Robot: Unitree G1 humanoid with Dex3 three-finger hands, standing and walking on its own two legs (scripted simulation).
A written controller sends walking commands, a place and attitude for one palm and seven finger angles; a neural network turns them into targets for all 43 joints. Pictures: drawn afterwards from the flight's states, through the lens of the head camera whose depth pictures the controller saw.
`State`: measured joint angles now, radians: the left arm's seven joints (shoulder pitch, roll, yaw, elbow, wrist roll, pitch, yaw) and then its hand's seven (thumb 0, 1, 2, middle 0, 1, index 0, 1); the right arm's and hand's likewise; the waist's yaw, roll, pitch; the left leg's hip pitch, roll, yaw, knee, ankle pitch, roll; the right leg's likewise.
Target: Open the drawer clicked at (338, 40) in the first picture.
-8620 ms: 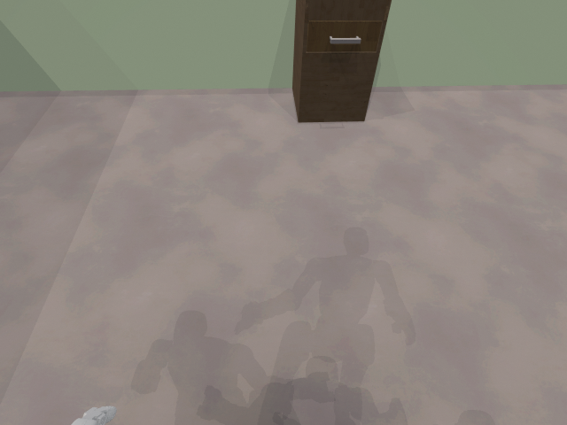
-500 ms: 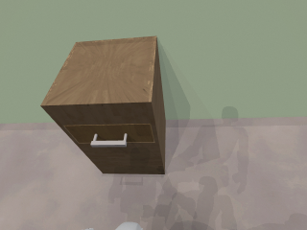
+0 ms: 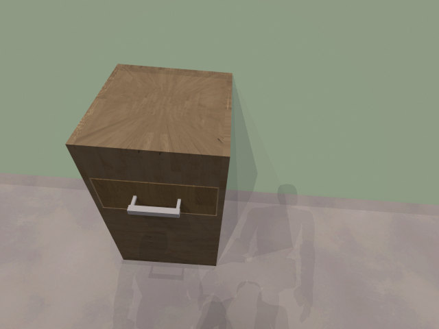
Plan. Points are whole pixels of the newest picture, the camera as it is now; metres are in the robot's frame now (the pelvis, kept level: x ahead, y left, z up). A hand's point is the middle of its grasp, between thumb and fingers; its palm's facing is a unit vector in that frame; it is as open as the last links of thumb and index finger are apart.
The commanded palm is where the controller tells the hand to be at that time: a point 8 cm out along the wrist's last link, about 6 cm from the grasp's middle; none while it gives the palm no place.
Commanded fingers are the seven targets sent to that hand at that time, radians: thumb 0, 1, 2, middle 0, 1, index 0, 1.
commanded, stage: come to a stop and stand still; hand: left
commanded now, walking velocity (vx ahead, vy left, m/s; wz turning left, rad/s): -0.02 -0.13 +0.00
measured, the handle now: (155, 205) +0.51 +0.23 -0.25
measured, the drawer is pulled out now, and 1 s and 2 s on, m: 0.00 0.00 0.00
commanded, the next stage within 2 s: look again from close up in 0.52 s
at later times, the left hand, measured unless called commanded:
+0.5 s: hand out of the picture +0.06 +0.15 -0.18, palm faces +0.06 -0.97 -0.22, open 7.2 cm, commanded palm none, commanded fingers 0.00 0.90 0.90 -0.20 -0.30 -0.20 -0.30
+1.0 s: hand out of the picture -0.01 +0.18 -0.18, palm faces +0.00 -0.98 -0.20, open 7.4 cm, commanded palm none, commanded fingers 0.00 0.90 0.90 -0.20 -0.30 -0.20 -0.30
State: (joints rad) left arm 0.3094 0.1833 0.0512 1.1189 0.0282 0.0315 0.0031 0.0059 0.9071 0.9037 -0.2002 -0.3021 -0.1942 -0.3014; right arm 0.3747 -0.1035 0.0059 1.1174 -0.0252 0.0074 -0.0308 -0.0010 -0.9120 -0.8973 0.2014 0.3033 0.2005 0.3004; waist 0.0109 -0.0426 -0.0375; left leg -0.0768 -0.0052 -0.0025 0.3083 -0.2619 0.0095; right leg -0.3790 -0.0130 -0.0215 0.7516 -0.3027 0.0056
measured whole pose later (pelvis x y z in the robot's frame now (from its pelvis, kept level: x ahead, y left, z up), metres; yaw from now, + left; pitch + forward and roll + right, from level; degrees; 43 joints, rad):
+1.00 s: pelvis +0.00 +0.01 -0.01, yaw -2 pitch +0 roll +0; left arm 0.32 0.15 -0.01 1.10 0.02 0.01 0.03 0.00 0.91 0.90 -0.20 -0.30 -0.20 -0.30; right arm 0.32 -0.17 0.01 1.05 -0.02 -0.01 -0.02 0.00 -0.94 -0.90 0.20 0.30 0.20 0.30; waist 0.01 0.02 0.01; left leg -0.16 -0.01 0.08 0.50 -0.33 0.04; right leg -0.23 -0.04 -0.03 0.52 -0.29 0.02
